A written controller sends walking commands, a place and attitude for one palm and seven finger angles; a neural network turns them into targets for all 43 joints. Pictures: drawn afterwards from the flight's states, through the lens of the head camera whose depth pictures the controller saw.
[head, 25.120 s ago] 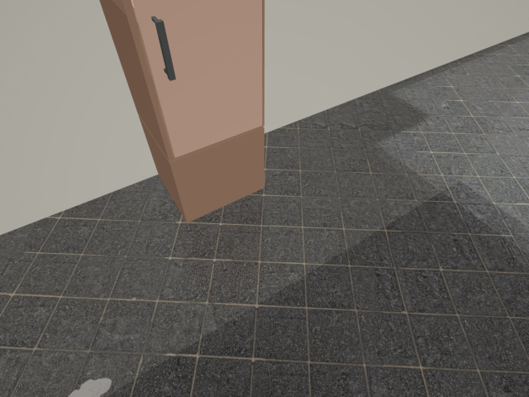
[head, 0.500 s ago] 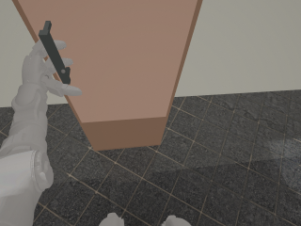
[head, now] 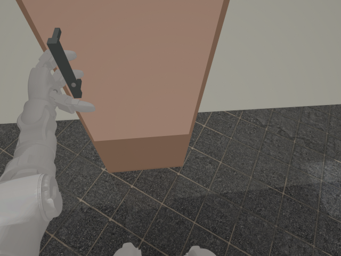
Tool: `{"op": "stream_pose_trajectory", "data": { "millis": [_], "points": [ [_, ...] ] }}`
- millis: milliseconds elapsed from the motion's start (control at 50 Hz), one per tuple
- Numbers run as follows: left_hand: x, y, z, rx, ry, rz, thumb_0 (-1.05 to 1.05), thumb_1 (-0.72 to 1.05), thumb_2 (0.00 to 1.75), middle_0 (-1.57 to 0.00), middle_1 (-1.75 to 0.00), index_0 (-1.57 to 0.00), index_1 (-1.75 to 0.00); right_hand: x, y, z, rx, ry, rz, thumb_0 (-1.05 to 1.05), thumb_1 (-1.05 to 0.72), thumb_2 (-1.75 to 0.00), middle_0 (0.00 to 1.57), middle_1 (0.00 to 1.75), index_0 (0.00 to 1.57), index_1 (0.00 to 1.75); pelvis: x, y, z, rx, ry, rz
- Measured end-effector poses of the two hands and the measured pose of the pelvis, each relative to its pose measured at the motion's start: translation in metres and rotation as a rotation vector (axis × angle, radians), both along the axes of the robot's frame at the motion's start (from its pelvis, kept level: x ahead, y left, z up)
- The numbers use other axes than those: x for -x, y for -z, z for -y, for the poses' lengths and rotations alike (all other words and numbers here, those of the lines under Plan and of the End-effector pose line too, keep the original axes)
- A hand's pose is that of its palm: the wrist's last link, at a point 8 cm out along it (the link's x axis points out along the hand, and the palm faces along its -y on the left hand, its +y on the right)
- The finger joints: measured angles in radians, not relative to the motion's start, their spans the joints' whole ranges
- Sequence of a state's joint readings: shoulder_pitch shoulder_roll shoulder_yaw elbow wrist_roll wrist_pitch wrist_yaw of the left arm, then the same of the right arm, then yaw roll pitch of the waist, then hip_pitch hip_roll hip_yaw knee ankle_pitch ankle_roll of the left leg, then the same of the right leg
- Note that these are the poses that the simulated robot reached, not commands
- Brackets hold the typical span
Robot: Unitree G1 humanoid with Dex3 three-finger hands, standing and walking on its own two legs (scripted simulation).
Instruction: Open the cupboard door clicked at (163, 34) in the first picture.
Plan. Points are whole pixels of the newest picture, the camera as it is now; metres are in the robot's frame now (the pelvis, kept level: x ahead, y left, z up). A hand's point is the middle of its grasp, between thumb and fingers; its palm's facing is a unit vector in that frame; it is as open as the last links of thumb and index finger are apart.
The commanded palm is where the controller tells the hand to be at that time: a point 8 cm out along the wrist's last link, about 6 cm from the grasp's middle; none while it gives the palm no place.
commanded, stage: slide the fingers in behind the handle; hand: left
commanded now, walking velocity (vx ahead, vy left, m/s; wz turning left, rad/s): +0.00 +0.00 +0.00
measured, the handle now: (68, 66) +0.54 +0.22 +0.11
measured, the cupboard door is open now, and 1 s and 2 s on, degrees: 0 1 39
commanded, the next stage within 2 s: close the thumb around the handle in 0.02 s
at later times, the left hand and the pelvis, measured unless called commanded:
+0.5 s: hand (70, 85) +0.48 +0.21 +0.11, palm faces +0.04 -1.00 +0.00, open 9.9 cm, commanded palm +0.46 +0.25 +0.11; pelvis +0.00 +0.01 +0.00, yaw +0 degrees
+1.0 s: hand (73, 85) +0.48 +0.20 +0.11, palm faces +0.05 -1.00 +0.02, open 6.2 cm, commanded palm +0.44 +0.25 +0.11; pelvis +0.00 +0.01 +0.00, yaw -1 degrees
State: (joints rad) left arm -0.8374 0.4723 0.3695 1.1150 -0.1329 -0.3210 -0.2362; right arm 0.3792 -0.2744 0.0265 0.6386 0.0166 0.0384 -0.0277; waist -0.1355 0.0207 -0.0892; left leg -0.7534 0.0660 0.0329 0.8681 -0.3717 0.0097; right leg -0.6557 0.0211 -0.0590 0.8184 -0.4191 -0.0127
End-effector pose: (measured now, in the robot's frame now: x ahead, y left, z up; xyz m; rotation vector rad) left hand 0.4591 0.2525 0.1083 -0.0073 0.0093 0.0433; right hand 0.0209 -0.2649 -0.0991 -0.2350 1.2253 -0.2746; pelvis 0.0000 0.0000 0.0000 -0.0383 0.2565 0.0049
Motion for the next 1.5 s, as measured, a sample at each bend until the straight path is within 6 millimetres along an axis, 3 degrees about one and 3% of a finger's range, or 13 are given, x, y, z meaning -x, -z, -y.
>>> {"op": "stream_pose_trajectory", "data": {
  "millis": [180, 280, 700, 1100, 1200, 1300, 1380, 1500],
  "points": [
    [0.001, 0.0, -0.001, -0.004, 0.004, -0.004, -0.01, -0.5, 0.31, -0.3, -1.2, -0.3, -1.2, 0.002, 0.0, -0.001, 0.003, 0.001, 0.0, 0.0, -0.9, -0.9, 0.21, 0.3, 0.2, 0.3, 0.001, 0.001, -0.002, 0.002, -0.001, 0.0],
    [0.0, 0.001, -0.003, 0.003, -0.006, -0.004, -0.01, -0.4, 0.35, -0.31, -1.21, -0.31, -1.21, 0.006, 0.0, -0.004, -0.001, 0.006, -0.006, 0.0, -0.9, -0.9, 0.21, 0.3, 0.2, 0.3, 0.001, 0.001, -0.003, 0.003, 0.001, -0.003],
    [-0.001, 0.001, -0.006, 0.008, -0.009, 0.007, 0.01, 0.63, 0.79, -0.35, -1.3, -0.35, -1.3, 0.009, 0.001, -0.011, -0.007, 0.017, -0.012, 0.0, -0.9, -0.9, 0.21, 0.3, 0.2, 0.3, -0.001, 0.001, -0.008, 0.006, 0.007, -0.003],
    [0.006, 0.001, 0.002, 0.002, -0.009, 0.015, 0.02, 0.71, 0.81, -0.3, -1.31, -0.29, -1.31, -0.006, 0.0, -0.01, -0.025, 0.016, 0.028, 0.0, -0.9, -0.9, 0.21, 0.3, 0.2, 0.3, -0.006, -0.002, -0.006, 0.0, 0.016, 0.011],
    [0.02, 0.001, 0.005, 0.004, 0.003, 0.026, 0.02, 0.72, 0.8, -0.3, -1.31, -0.28, -1.31, -0.014, -0.001, -0.009, -0.039, 0.022, 0.056, 0.0, -0.9, -0.9, 0.21, 0.3, 0.2, 0.3, -0.01, -0.004, -0.005, -0.005, 0.024, 0.023],
    [0.047, 0.002, 0.012, 0.003, 0.025, 0.037, 0.02, 0.71, 0.78, -0.3, -1.32, -0.27, -1.31, -0.035, -0.006, -0.01, -0.059, 0.014, 0.128, 0.0, -0.9, -0.9, 0.21, 0.3, 0.2, 0.3, -0.015, -0.009, -0.004, -0.011, 0.032, 0.049],
    [0.079, 0.003, 0.023, 0.016, 0.045, 0.048, 0.02, 0.7, 0.76, -0.3, -1.32, -0.27, -1.3, -0.063, -0.013, -0.013, -0.078, -0.011, 0.223, 0.01, -0.9, -0.9, 0.21, 0.3, 0.2, 0.3, -0.018, -0.012, -0.003, -0.017, 0.037, 0.075],
    [0.132, 0.003, 0.055, 0.075, -0.077, 0.044, 0.03, 0.69, 0.76, -0.3, -1.3, -0.3, -1.26, -0.118, -0.028, -0.024, -0.121, -0.093, 0.39, 0.01, -0.91, -0.9, 0.2, 0.3, 0.2, 0.3, -0.02, -0.016, 0.0, -0.028, 0.037, 0.12]
  ]
}}
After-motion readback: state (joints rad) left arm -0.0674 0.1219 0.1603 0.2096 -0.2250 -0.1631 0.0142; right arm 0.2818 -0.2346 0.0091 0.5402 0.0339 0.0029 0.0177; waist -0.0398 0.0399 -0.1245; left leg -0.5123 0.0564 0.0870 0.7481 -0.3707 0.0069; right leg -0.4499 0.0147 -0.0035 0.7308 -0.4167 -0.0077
